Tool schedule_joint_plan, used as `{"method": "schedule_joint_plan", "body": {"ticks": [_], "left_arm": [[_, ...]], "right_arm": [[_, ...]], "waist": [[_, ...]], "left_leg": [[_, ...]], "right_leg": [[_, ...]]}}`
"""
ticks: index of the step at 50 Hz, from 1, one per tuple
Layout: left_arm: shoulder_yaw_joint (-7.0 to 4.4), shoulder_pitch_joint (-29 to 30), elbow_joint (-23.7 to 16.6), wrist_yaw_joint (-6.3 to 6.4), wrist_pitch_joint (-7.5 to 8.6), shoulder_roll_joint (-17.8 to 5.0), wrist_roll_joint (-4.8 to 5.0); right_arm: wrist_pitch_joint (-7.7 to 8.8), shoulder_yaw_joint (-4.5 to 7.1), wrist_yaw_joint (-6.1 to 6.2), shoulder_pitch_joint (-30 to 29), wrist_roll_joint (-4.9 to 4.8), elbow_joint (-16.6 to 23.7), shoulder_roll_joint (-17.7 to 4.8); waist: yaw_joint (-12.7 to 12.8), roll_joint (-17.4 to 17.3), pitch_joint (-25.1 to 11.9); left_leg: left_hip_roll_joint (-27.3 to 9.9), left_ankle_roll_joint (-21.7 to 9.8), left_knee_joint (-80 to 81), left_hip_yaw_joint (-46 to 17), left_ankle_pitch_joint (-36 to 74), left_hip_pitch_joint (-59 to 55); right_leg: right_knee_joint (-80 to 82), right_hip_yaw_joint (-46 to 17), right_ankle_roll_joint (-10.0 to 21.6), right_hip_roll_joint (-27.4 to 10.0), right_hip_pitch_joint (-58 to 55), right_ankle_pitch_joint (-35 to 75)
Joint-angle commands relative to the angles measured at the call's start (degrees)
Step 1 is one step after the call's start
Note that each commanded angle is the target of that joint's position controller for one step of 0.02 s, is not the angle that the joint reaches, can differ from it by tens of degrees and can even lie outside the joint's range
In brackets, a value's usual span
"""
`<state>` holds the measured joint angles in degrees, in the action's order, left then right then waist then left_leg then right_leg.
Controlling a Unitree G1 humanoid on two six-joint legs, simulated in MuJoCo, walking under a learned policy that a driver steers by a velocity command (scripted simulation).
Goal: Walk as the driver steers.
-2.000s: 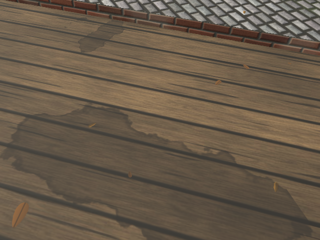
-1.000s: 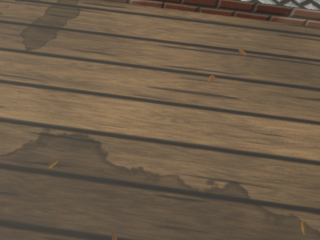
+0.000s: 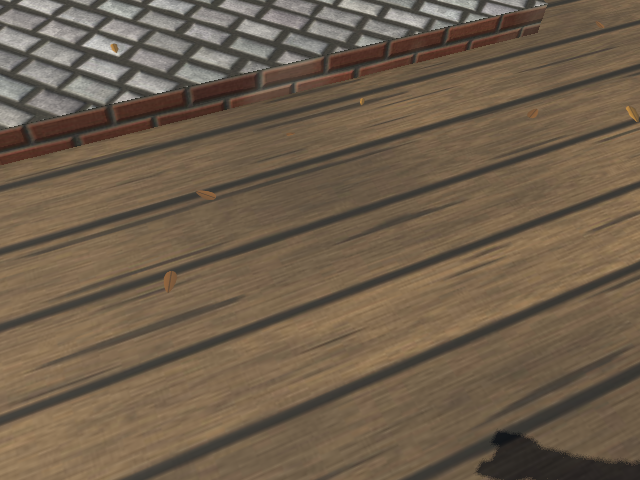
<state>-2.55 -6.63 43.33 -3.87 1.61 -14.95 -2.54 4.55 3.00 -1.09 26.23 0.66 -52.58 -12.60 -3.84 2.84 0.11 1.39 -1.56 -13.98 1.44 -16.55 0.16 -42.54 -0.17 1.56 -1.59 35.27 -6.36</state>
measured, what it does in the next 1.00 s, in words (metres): walks ahead, turning left: right foot, then left foot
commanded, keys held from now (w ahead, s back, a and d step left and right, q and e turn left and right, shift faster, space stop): w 0.14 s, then no key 0.18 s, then q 0.48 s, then w+q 0.20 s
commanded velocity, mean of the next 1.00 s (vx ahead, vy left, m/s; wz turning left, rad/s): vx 0.21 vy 0.00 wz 0.25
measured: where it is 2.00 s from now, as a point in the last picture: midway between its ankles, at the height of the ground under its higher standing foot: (209, 421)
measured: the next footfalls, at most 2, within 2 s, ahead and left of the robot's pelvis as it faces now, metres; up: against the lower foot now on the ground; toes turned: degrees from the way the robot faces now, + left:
right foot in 0.12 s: +0.21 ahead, -0.11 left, +0.00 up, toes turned -3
left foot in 0.60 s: +0.33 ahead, +0.06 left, +0.00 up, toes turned +8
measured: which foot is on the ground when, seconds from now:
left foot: down 0.00-0.12, up 0.14-0.58, down 0.60-1.00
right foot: up 0.00-0.10, down 0.12-0.62, up 0.64-1.00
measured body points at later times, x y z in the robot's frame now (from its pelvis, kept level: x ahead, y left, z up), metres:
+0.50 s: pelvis +0.20 -0.04 +0.00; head +0.24 -0.04 +0.45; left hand +0.23 +0.22 -0.14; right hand +0.31 -0.27 -0.14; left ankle +0.30 +0.08 -0.71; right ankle +0.17 -0.11 -0.74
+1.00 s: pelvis +0.26 -0.03 +0.00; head +0.27 -0.02 +0.45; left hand +0.29 +0.26 -0.12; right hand +0.40 -0.28 -0.13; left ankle +0.29 +0.05 -0.74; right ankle +0.30 -0.16 -0.71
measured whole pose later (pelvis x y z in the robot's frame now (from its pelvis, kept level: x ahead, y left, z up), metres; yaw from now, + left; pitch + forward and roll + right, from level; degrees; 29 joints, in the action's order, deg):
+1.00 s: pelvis +0.26 -0.03 +0.00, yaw +19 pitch +2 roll -1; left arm -2.8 -9.8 48.3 0.8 -0.8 -14.5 -1.3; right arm -1.8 5.0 -0.4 15.6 1.3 -48.3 -15.5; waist -2.0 -0.8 0.0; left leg 7.1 -5.7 -22.9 -8.0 -6.9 17.3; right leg -43.5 -2.9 -1.7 0.9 21.5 -24.8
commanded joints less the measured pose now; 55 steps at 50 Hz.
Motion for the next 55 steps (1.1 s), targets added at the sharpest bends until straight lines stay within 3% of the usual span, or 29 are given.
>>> {"method": "schedule_joint_plan", "body": {"ticks": [1, 3, 5, 6, 7, 8, 9, 10, 12, 14, 17, 23, 28, 29, 30, 31, 32, 33, 34, 35, 37, 40, 43, 48, 50, 52, 53, 54, 55], "left_arm": [[0.38, 9.6, -6.1, 0.22, 1.01, -2.0, 0.47], [0.18, 7.2, -5.4, 0.95, 1.21, -2.7, 0.44], [-0.88, -5.4, -0.9, 2.24, 2.06, -4.7, -0.12], [-1.88, -15.1, 1.2, 3.03, 2.73, -7.9, -1.28], [-3.29, -19.9, 2.0, 3.64, 2.72, -14.3, -1.77], [-3.15, -19.5, 2.3, 3.81, 2.03, -12.4, 0.92], [-2.2, -13.8, 2.4, 3.85, 2.12, -9.5, 1.41], [-1.24, -10.3, 2.4, 3.62, 2.63, -5.8, 1.44], [-0.12, -7.2, 3.2, 3.74, 3.12, -2.3, 1.86], [0.0, -7.8, 4.3, 3.82, 3.74, -2.7, 1.85], [-0.07, -7.9, 5.8, 4.02, 3.9, -3.8, 1.99], [-0.17, -10.2, 8.4, 5.31, 2.85, -4.6, 1.86], [-1.37, -11.0, 9.4, 6.48, 0.84, -6.2, 1.81], [-1.62, -10.7, 9.4, 6.66, 0.5, -6.5, 2.02], [-1.87, -12.3, 9.0, 6.71, 0.48, -6.7, 1.77], [-1.44, -13.0, 6.4, 6.6, 0.23, -4.4, 1.46], [-1.02, -12.8, 5.5, 6.47, -1.14, -2.5, 1.77], [-1.09, -11.4, 5.8, 6.29, -2.05, -3.4, 1.09], [-1.21, -8.1, 5.2, 6.08, -2.26, -3.2, 1.34], [-1.37, -6.3, 4.9, 6.09, -2.26, -3.5, 1.52], [-1.5, -7.4, 5.2, 5.94, -2.88, -3.8, 0.66], [-1.34, -7.4, 4.7, 5.88, -3.59, -2.8, 1.26], [-1.45, -4.2, 3.1, 5.26, -3.42, -3.8, 0.76], [-1.26, -1.8, 1.3, 4.69, -1.59, -4.0, 1.13], [-1.1, -4.1, 1.4, 4.73, -0.71, -3.9, 1.62], [-1.1, -12.1, 3.3, 5.32, 0.0, -3.5, 2.36], [-1.61, -18.2, 5.0, 6.16, 0.37, -5.3, 2.16], [-2.52, -19.0, 5.1, 7.15, 0.77, -10.3, 1.77], [-3.33, -13.2, 2.6, 7.43, 0.78, -14.7, 0.17]], "right_arm": [[0.49, 1.82, 0.35, 1.6, 0.09, 1.5, -9.4], [0.07, 1.9, 0.57, 1.6, 0.21, 0.7, -10.2], [-0.34, 1.76, 0.74, 1.4, -0.21, 0.0, -10.4], [-0.29, 1.15, 0.71, 0.4, -0.44, 1.3, -8.8], [-0.23, -0.6, 0.09, 5.1, -1.6, 3.8, -1.4], [-0.6, 1.41, 0.76, 2.5, -0.2, 2.6, -8.7], [-0.72, 1.53, 0.83, -1.2, -0.21, 3.6, -8.3], [-0.53, 0.87, 0.67, -2.9, 0.0, 3.5, -6.3], [-1.95, 0.71, 0.55, -1.2, 1.14, 2.0, -4.7], [-3.05, 0.63, 0.26, 0.0, 1.23, 1.0, -3.6], [-3.86, 0.41, 0.29, -2.1, 1.19, 0.9, -2.7], [-4.0, -0.35, 0.72, -12.7, 0.9, 3.8, -2.9], [-3.8, 0.11, 0.7, -13.1, 1.18, 5.0, -3.7], [-3.41, 0.32, 0.78, -10.7, 1.27, 4.5, -3.8], [-2.77, 1.26, 1.01, -7.6, 1.4, 4.0, -7.0], [-2.35, 2.99, 1.42, -4.2, 1.4, 4.6, -13.7], [-3.34, 3.49, 1.27, -2.1, -0.69, 3.9, -14.6], [-4.1, 3.28, 1.15, -4.0, -1.22, 4.3, -12.8], [-4.75, 2.75, 1.47, -8.3, -0.65, 5.2, -10.5], [-5.49, 2.19, 1.82, -11.9, -0.15, 6.1, -8.7], [-5.83, 2.07, 2.0, -14.3, 0.13, 7.1, -7.9], [-5.33, 2.81, 1.53, -12.4, 0.1, 6.9, -9.9], [-5.68, 3.32, 1.39, -11.3, 0.24, 7.0, -10.9], [-5.71, 4.17, 0.88, -10.8, 0.77, 7.4, -12.6], [-5.75, 4.39, 0.45, -12.9, 0.71, 8.2, -12.5], [-6.19, 4.52, 0.2, -18.1, 0.4, 9.9, -11.7], [-6.07, 4.23, 0.52, -20.5, 0.41, 11.2, -9.9], [-5.62, 3.08, 0.85, -16.9, -0.49, 11.3, -4.6], [-4.83, 2.63, 0.79, -17.9, -0.03, 12.9, -4.6]], "waist": [[-0.2, -10.8, 3.8], [1.6, -10.4, 3.1], [7.5, -7.5, -3.7], [11.8, -4.5, -10.1], [10.1, 10.9, -18.7], [11.0, 5.3, -17.3], [8.0, 2.9, -8.0], [6.4, 0.7, -3.5], [2.5, 1.8, -1.0], [1.2, 1.9, -2.3], [0.2, 2.0, -2.0], [3.5, 2.5, -0.8], [3.9, 1.6, 0.3], [2.5, 0.0, -0.7], [1.5, -5.1, -3.8], [1.8, -15.1, -6.6], [0.8, -18.7, -12.0], [1.7, -10.1, -8.6], [2.3, -7.0, -2.6], [3.7, -5.1, 0.5], [4.7, -6.9, -0.7], [4.4, -6.4, -3.5], [2.8, -10.1, -3.5], [2.2, -9.8, -2.0], [3.7, -10.2, -1.8], [9.0, -9.4, -0.1], [11.9, -6.8, 1.5], [9.9, 7.9, 0.3], [7.8, 9.6, 2.4]], "left_leg": [[-13.2, -7.0, 2.4, -7.0, 27.1, 1.9], [-14.6, -6.4, -1.3, -6.7, 36.0, 1.0], [-11.5, -4.9, -17.3, -2.4, 47.3, 3.1], [-9.5, -3.9, -31.2, -0.8, 33.9, 13.1], [-0.8, -1.5, -52.5, 2.9, -7.6, 32.9], [-0.1, -2.2, -58.6, -3.3, -13.1, 37.0], [-2.9, -2.4, -59.2, -4.1, -8.9, 38.3], [-4.5, -2.1, -56.0, -3.8, -6.1, 36.2], [-5.9, -0.7, -50.3, -2.9, -5.4, 29.8], [-4.3, 0.4, -48.1, -1.8, -3.2, 26.0], [-3.6, 1.2, -41.8, -0.8, 1.5, 25.4], [-2.7, -0.2, -28.7, 1.1, 8.7, 23.5], [-1.4, -3.2, -20.8, 2.5, 1.4, 22.2], [-0.7, -4.2, -15.6, 2.5, 5.4, 17.9], [-4.0, -6.1, -11.9, -3.7, 21.1, 11.0], [-18.2, -12.3, -12.3, -21.6, 50.2, 1.8], [-24.6, -21.5, -8.7, -32.1, 53.5, -0.7], [-22.4, -21.2, -6.8, -28.8, 40.5, 2.8], [-18.9, -19.1, -4.7, -25.2, 30.5, 8.3], [-15.4, -16.1, -3.1, -22.1, 23.8, 12.0], [-11.2, -13.6, -2.7, -18.4, 22.5, 13.8], [-10.2, -12.8, -3.1, -18.8, 20.8, 12.1], [-9.0, -12.8, 2.2, -24.2, -9.1, 12.3], [-9.0, -12.8, 3.4, -29.4, -17.3, 13.8], [-7.8, -11.9, 3.0, -30.0, -18.6, 18.1], [-3.9, -8.4, 0.5, -27.8, -19.9, 28.1], [0.5, -4.0, -4.5, -23.9, -21.3, 36.6], [5.8, -1.8, -24.7, -13.9, -20.3, 43.1], [8.1, -0.9, -34.9, -8.8, -11.7, 50.0]], "right_leg": [[6.8, 4.4, 1.0, 1.3, -3.1, -1.2], [10.1, 5.4, 2.7, 3.1, -9.4, -3.7], [15.6, 5.8, 5.3, 5.5, -27.2, -2.4], [16.4, -3.7, 7.9, -3.5, -41.8, -7.4], [20.2, -31.8, 14.5, -22.4, -58.2, -11.8], [24.3, -38.7, 15.8, -22.9, -53.1, -4.7], [23.5, -27.7, 14.7, -20.0, -45.7, 6.8], [24.1, -20.0, 13.5, -17.1, -38.2, 19.5], [25.2, -10.3, 10.5, -12.1, -29.9, 32.9], [25.8, -6.5, 10.5, -10.9, -27.5, 41.9], [26.9, -2.0, 10.4, -9.7, -26.2, 43.1], [25.3, 3.0, 9.1, -10.4, -27.8, 37.6], [15.7, 2.1, 8.5, -12.7, -32.1, 33.8], [10.1, 3.3, 7.0, -11.3, -31.1, 32.1], [0.5, 5.7, 4.0, -7.8, -27.6, 23.0], [-16.2, 9.6, 0.7, 0.0, -15.1, -8.4], [-25.2, 3.0, -0.2, 6.6, -8.0, -33.7], [-29.2, -1.0, -0.7, 3.4, -6.1, -30.8], [-28.5, -1.6, -1.2, 2.1, -3.9, -26.0], [-24.8, -2.1, -1.7, 0.8, -3.7, -21.8], [-21.7, -1.3, -2.6, 1.1, -6.4, -17.4], [-17.1, -1.7, -3.6, 1.7, -7.2, -16.4], [-10.7, -1.8, -4.3, 1.5, -6.7, -16.1], [-1.9, -1.7, -3.7, 3.0, -10.5, -18.5], [3.8, -1.5, -2.1, 4.5, -17.3, -20.4], [17.9, 0.1, 0.4, 5.9, -31.4, -15.5], [26.3, -0.4, 1.4, 3.9, -41.0, -14.6], [32.8, -15.8, 2.5, -11.2, -45.5, -27.2], [38.8, -35.3, 7.4, -23.0, -38.9, -38.6]]}}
